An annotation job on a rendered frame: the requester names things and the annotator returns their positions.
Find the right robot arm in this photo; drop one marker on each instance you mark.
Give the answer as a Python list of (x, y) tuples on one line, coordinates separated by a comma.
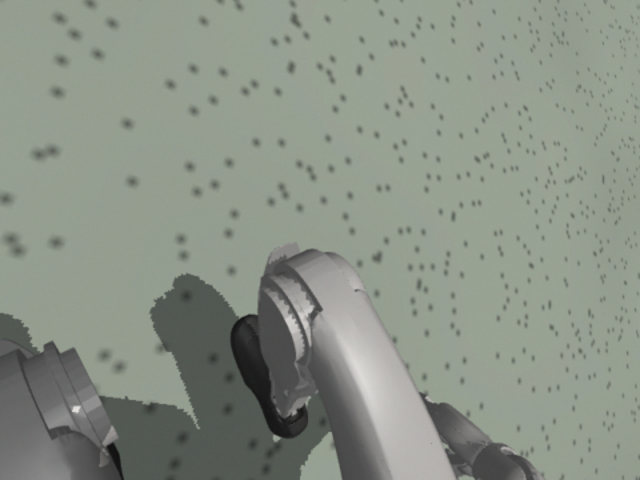
[(499, 462)]

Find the left robot foot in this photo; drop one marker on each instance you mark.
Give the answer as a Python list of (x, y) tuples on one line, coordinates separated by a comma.
[(116, 457)]

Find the right robot hand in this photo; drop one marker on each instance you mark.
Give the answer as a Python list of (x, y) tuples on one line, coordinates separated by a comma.
[(462, 436)]

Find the right robot foot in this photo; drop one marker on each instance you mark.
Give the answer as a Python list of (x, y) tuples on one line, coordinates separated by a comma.
[(255, 373)]

